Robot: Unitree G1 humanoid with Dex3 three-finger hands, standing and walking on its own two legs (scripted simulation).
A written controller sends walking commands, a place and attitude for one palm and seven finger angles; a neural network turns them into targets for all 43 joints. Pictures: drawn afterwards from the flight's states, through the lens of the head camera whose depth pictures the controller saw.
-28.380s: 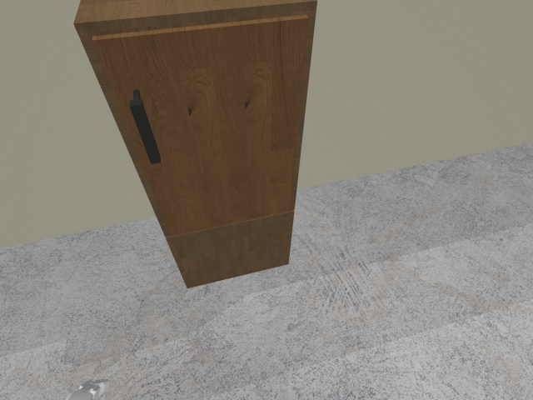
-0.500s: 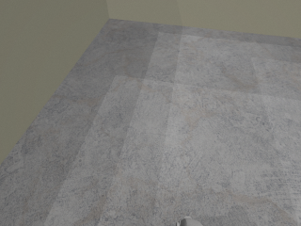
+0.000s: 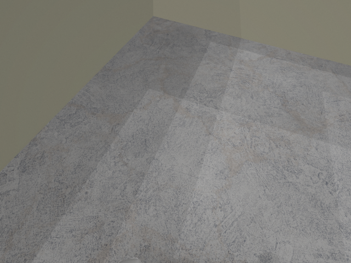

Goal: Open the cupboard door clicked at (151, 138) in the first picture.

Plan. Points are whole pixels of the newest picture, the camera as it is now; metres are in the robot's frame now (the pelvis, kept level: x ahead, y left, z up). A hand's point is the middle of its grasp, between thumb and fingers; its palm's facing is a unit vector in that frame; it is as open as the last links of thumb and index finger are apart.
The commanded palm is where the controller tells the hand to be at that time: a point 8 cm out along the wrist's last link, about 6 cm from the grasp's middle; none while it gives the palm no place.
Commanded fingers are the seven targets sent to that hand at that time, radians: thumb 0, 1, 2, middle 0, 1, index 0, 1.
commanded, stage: turn to face it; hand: left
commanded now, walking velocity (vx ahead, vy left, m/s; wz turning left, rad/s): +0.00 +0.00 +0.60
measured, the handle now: out of the picture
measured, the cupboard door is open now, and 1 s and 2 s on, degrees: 45 45 45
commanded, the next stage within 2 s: none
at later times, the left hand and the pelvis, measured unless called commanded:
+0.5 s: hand out of the picture +0.05 +0.14 -0.14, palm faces +0.30 -0.92 -0.27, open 7.4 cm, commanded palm none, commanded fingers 0.00 0.90 0.90 -0.20 -0.30 -0.20 -0.30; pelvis +0.04 -0.07 +0.02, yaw +19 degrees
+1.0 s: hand out of the picture +0.02 +0.14 -0.14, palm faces +0.58 -0.75 -0.31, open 7.3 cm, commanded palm none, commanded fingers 0.00 0.90 0.90 -0.20 -0.30 -0.20 -0.30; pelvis +0.07 -0.10 +0.00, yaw +37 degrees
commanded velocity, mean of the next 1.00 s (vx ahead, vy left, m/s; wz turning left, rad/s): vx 0.00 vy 0.00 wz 0.60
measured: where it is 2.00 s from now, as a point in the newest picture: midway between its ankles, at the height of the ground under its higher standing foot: outside the picture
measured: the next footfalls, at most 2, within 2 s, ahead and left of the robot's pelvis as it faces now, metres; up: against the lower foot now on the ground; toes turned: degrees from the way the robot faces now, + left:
right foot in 0.30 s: +0.10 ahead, -0.18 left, +0.00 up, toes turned +8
left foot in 0.64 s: +0.05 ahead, +0.07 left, +0.00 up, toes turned +30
